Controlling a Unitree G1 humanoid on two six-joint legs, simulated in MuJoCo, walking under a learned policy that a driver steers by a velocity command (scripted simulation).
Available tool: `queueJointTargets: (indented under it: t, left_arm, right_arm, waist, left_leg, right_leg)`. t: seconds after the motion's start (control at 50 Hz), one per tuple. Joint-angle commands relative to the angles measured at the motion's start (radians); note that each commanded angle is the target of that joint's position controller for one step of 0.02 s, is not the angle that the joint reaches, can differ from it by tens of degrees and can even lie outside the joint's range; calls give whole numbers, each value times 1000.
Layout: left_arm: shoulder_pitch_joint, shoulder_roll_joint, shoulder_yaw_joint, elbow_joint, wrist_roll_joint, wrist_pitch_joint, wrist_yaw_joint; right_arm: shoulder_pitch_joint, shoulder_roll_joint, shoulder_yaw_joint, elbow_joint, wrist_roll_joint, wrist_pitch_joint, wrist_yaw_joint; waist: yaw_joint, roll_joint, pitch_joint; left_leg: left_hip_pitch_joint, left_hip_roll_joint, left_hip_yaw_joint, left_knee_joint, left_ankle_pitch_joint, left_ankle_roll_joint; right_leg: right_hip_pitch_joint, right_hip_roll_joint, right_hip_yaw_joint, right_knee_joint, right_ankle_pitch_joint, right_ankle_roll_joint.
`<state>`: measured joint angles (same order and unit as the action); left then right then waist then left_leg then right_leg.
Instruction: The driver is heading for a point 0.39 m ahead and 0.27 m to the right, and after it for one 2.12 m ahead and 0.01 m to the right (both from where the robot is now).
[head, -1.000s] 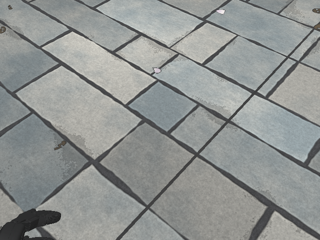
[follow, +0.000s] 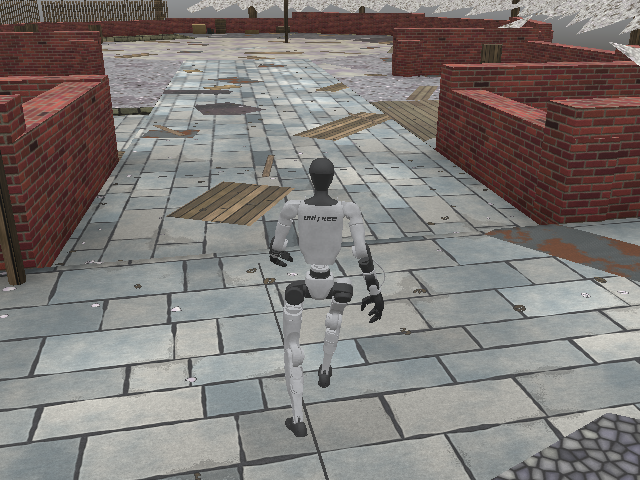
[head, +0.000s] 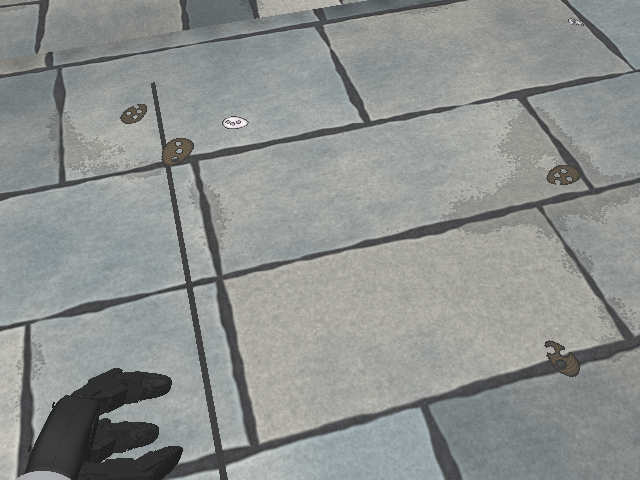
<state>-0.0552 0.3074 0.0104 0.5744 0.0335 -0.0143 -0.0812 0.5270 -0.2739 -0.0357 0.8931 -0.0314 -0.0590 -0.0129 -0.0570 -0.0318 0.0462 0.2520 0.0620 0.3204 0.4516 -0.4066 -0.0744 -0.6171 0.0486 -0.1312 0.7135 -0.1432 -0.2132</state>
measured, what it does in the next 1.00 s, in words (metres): walks ahead: right foot, then left foot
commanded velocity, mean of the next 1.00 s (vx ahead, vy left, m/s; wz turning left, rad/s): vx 0.41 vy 0.00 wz -0.17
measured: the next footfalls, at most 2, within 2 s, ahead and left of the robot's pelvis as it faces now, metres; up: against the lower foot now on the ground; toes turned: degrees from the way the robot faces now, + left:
right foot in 0.02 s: +0.19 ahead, -0.02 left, +0.00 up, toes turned -3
left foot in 0.42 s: +0.62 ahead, +0.07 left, +0.00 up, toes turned -6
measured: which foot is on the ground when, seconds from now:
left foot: down 0.00-0.00, up 0.02-0.40, down 0.42-1.00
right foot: up 0.00-0.00, down 0.02-0.44, up 0.46-0.80, down 0.82-1.00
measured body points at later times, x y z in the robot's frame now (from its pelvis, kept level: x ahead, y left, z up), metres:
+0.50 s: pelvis +0.42 +0.01 +0.02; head +0.48 +0.00 +0.46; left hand +0.46 +0.29 -0.11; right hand +0.55 -0.25 -0.10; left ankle +0.58 +0.07 -0.70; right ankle +0.21 -0.05 -0.60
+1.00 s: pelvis +0.52 -0.03 +0.04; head +0.51 -0.04 +0.49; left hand +0.63 +0.20 -0.10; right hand +0.53 -0.27 -0.11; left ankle +0.58 +0.07 -0.70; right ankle +0.52 -0.14 -0.70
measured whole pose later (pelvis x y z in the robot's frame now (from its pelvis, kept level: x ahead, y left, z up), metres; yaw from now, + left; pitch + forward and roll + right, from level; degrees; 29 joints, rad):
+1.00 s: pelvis +0.52 -0.03 +0.04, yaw -9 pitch -1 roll +0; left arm 0.23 0.18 -0.01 0.98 0.01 -0.01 0.03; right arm 0.27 -0.22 0.00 0.93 -0.01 0.00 0.00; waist -0.03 0.03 -0.01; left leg -0.26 0.00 0.05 0.41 -0.14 0.02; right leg -0.22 0.03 0.03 0.43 -0.20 -0.02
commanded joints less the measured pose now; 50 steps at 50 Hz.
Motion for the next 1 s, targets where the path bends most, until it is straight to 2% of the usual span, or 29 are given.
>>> queueJointTargets:
  t: [0.02, 0.04, 0.06, 0.08, 0.1, 0.14, 0.18, 0.22, 0.24, 0.28, 0.34, 0.38, 0.4, 0.42, 0.44, 0.46, 0.48, 0.52, 0.56, 0.6, 0.66, 0.74, 0.8, 0.82, 0.84, 0.86, 0.88, 0.94, 1.0]
  left_arm:
    - [498, 221, 114, 145, -24, 11, 59]
    - [391, 323, 119, 76, 10, 17, 61]
    - [461, 270, 121, 74, 4, 22, 78]
    - [437, 233, 113, 117, -2, 8, 89]
    - [419, 187, 100, 141, -6, -14, 93]
    - [358, 122, 72, 151, -5, -50, 103]
    - [387, 88, 58, 179, -18, -75, 95]
    - [414, 92, 57, 203, -28, -89, 84]
    - [421, 85, 57, 214, -34, -92, 78]
    - [453, 87, 57, 239, -45, -98, 69]
    - [521, 100, 56, 286, -49, -100, 77]
    - [516, 131, 63, 298, -31, -94, 92]
    - [472, 155, 70, 295, -25, -87, 100]
    - [425, 160, 72, 287, -31, -82, 105]
    - [488, 81, 57, 267, -39, -78, 108]
    - [710, 3, 41, 291, -103, -70, 115]
    - [660, 83, 47, 319, -60, -62, 123]
    - [479, 69, 39, 279, -23, -50, 111]
    - [461, 32, 33, 280, 5, -9, 92]
    - [497, -14, 19, 291, 1, 21, 86]
    - [463, -28, 4, 297, -9, 30, 87]
    - [370, -5, 1, 305, -7, 42, 88]
    - [329, 1, -3, 307, 10, 28, 97]
    - [320, 44, 1, 299, 19, 15, 108]
    - [256, 92, 14, 301, -8, 13, 116]
    - [226, 34, 2, 303, -17, 7, 114]
    - [221, 8, -5, 318, -22, 0, 114]
    - [264, 2, 1, 359, -32, -9, 117]
    - [309, -8, 8, 392, -29, -8, 116]
  right_arm:
    - [-178, -173, -43, -142, -8, 1, 4]
    - [-63, -118, -17, -255, 21, -11, 13]
    - [-201, -180, -23, -266, 15, -32, 12]
    - [-212, -157, -14, -261, 26, -38, 11]
    - [-237, -136, -4, -252, 11, -35, 9]
    - [-191, -107, 6, -220, -20, 0, 22]
    - [-225, -86, 11, -226, -24, 22, 38]
    - [-355, -63, 21, -271, -15, 18, 44]
    - [-385, -46, 27, -274, -11, 12, 46]
    - [-419, -10, 40, -279, -1, -1, 52]
    - [-451, -38, 30, -272, 7, -6, 42]
    - [-351, -90, 11, -233, -9, -13, 27]
    - [-212, -116, -1, -186, -12, -24, 21]
    - [-68, -135, -9, -135, -19, -38, 14]
    - [17, -228, -29, -108, -28, -43, 8]
    - [25, -229, -34, -108, -16, -36, 26]
    - [-33, -177, -35, -145, 24, -18, 29]
    - [-234, -52, 1, -155, 28, -10, 15]
    - [-231, -32, 17, -124, 25, -8, 6]
    - [-252, -61, 15, -104, 10, -13, 14]
    - [-291, -74, 16, -89, -1, -14, 27]
    - [-282, -88, 8, -70, 9, 20, 34]
    - [-273, -61, 13, -65, 7, 50, 22]
    - [-245, -35, 18, -69, 5, 54, 21]
    - [-155, 10, 28, -50, 27, 60, 21]
    - [-165, -10, 24, -19, 28, 68, 16]
    - [-180, -18, 19, -16, 25, 68, 14]
    - [-183, -46, 12, 10, 13, 57, 10]
    - [-203, -27, 15, 37, 19, 51, 4]
  waist:
    - [268, -102, -199]
    - [117, -222, -373]
    - [203, -25, -377]
    - [148, 30, -195]
    - [102, 103, -88]
    - [19, 118, -36]
    - [11, 81, -1]
    - [33, 76, 87]
    - [41, 88, 89]
    - [72, 47, 47]
    - [105, 0, 7]
    - [59, -29, -53]
    - [-18, -42, -101]
    - [-103, -22, -139]
    - [-88, 154, -255]
    - [-2, 328, -520]
    - [-23, 135, -564]
    - [33, 39, -252]
    - [61, 43, -145]
    - [104, 74, -149]
    - [120, 138, -165]
    - [84, 167, -139]
    - [82, 96, -44]
    - [57, -6, -17]
    - [-15, -154, -13]
    - [-3, -112, -2]
    - [-10, -97, 6]
    - [6, -59, -13]
    - [32, 19, -14]
  left_leg:
    - [-676, 5, -74, 901, 245, 97]
    - [-998, -70, -241, 1201, -86, 67]
    - [-1065, -41, -357, 1194, 34, 73]
    - [-1082, 11, -354, 1106, 71, 78]
    - [-1026, 60, -358, 987, 82, 78]
    - [-880, 98, -370, 864, 68, 69]
    - [-869, 120, -358, 737, 54, 52]
    - [-889, 111, -303, 557, 180, 42]
    - [-842, 87, -270, 458, 274, 50]
    - [-704, 24, -221, 263, 511, 77]
    - [-636, -55, -212, 118, 660, 122]
    - [-539, -115, -228, 85, 580, 148]
    - [-427, -117, -253, 61, 575, 158]
    - [-301, -60, -289, -37, 728, 171]
    - [-72, 167, -425, 125, 1371, 239]
    - [241, 457, -816, 182, 1718, 452]
    - [150, 392, -802, 107, 1578, 437]
    - [-171, 280, -625, -25, 1157, 374]
    - [-420, 220, -519, -113, 1078, 333]
    - [-561, 192, -435, -143, 1084, 336]
    - [-604, 141, -351, -154, 976, 299]
    - [-653, 130, -394, -189, 390, 261]
    - [-751, 99, -437, -173, -28, 179]
    - [-738, 50, -405, -89, -33, 137]
    - [-602, -51, -310, -49, 33, 107]
    - [-447, -45, -322, -32, 120, 97]
    - [-397, -32, -335, -49, 181, 93]
    - [-418, 13, -366, -81, 218, 95]
    - [-475, 16, -370, -107, 212, 95]
  right_leg:
    - [908, -61, 280, -124, -130, -49]
    - [1116, -349, 863, -286, -155, -229]
    - [1063, -331, 909, -408, -226, -219]
    - [890, -326, 809, -445, -193, -187]
    - [708, -280, 713, -458, -127, -148]
    - [478, -201, 565, -489, -51, -110]
    - [395, -161, 487, -540, -26, -105]
    - [349, -130, 375, -573, 366, -85]
    - [344, -83, 291, -545, 583, -42]
    - [340, -43, 216, -520, 723, 15]
    - [492, -74, 235, -488, 765, 65]
    - [598, -99, 264, -348, 899, 103]
    - [611, -98, 258, -192, 917, 120]
    - [580, -59, 229, 23, 790, 137]
    - [414, 54, 162, 420, 172, 167]
    - [143, 180, 265, 789, -532, 211]
    - [142, 128, 350, 796, -407, 194]
    - [80, 25, 281, 641, -320, 204]
    - [204, 0, 254, 511, -288, 211]
    - [317, 0, 222, 405, -273, 220]
    - [380, -29, 183, 160, -180, 212]
    - [446, -47, 147, -11, -88, 208]
    - [504, -84, 197, -249, -76, 171]
    - [463, -197, 347, -377, -91, 147]
    - [282, -267, 442, -468, -226, 96]
    - [159, -240, 428, -514, -352, 108]
    - [143, -194, 388, -512, -361, 140]
    - [247, -134, 315, -466, -211, 167]
    - [338, -134, 300, -425, -100, 151]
